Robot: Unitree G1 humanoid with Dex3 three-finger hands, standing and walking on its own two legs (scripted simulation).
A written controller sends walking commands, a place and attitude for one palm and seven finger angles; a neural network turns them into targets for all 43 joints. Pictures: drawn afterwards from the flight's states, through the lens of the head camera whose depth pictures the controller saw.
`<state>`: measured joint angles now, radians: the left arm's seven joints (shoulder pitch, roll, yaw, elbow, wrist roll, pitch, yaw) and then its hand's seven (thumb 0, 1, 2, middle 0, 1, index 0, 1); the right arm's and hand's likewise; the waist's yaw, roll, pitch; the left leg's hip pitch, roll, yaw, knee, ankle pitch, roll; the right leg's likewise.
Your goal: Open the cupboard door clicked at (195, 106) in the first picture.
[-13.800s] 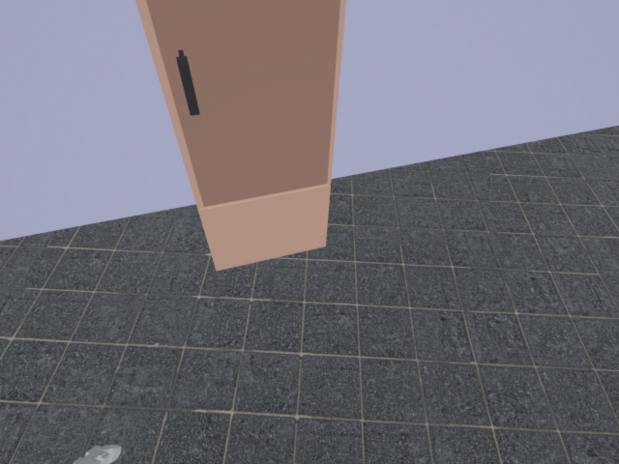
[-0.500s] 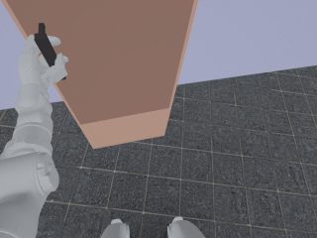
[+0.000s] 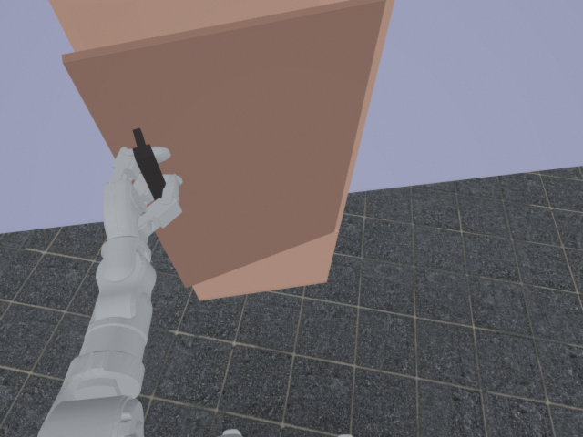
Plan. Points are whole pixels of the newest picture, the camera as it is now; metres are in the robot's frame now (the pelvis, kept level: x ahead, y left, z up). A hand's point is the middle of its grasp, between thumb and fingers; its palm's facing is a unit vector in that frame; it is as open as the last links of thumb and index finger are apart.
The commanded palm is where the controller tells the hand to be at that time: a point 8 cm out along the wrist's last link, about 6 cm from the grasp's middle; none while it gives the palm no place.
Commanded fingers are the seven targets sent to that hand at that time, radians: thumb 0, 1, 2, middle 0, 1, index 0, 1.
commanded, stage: pull the door open along its arc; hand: left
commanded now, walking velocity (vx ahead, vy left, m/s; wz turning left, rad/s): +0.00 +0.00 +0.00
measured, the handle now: (154, 174) +0.47 +0.20 +0.08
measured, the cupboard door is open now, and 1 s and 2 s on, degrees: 15 40 43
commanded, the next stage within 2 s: open thumb and fingers to let go in 0.44 s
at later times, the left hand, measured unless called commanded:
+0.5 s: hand (260, 280) +0.29 +0.04 +0.09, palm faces +0.39 -0.92 -0.03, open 6.5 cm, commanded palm +0.24 +0.08 +0.07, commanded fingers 0.00 0.90 0.90 -0.40 -1.35 -0.40 -1.35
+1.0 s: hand (252, 274) +0.31 +0.05 +0.08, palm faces +0.51 -0.86 -0.04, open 11.5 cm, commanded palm +0.26 +0.08 +0.07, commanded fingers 0.00 -0.50 0.30 -0.28 -1.10 -0.28 -1.10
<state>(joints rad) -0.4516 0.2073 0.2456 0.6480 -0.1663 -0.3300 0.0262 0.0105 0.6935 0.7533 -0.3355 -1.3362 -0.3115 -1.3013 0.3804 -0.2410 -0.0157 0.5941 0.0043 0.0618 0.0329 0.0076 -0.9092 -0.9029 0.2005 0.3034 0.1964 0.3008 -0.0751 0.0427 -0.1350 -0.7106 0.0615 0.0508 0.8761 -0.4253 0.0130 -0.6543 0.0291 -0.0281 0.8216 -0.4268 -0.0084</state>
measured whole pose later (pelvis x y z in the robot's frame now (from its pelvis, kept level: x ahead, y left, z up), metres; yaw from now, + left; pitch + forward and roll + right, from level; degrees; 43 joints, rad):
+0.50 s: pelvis +0.01 -0.04 +0.01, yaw +4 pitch +5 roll +0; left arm 0.11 -0.09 -0.26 0.03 0.06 -0.03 0.58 0.01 0.61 0.68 -0.34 -1.28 -0.37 -1.33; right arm 0.14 -0.16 0.03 0.54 -0.07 0.10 0.02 0.01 -0.91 -0.90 0.20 0.30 0.20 0.30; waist -0.02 0.03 -0.12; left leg -0.47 0.05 -0.01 0.79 -0.40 -0.04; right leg -0.42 0.02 -0.09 0.78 -0.46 -0.06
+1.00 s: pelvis -0.01 -0.06 +0.00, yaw +5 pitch +8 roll +2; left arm -0.03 -0.12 -0.14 0.19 0.06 -0.14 0.62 0.01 -0.12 0.46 -0.32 -1.23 -0.32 -1.24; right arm 0.21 -0.20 -0.02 0.63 -0.07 0.05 -0.02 0.01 -0.91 -0.90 0.20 0.30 0.20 0.30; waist -0.01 0.05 -0.11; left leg -0.56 0.03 -0.03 0.80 -0.37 -0.05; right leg -0.52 0.01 -0.11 0.85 -0.47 -0.08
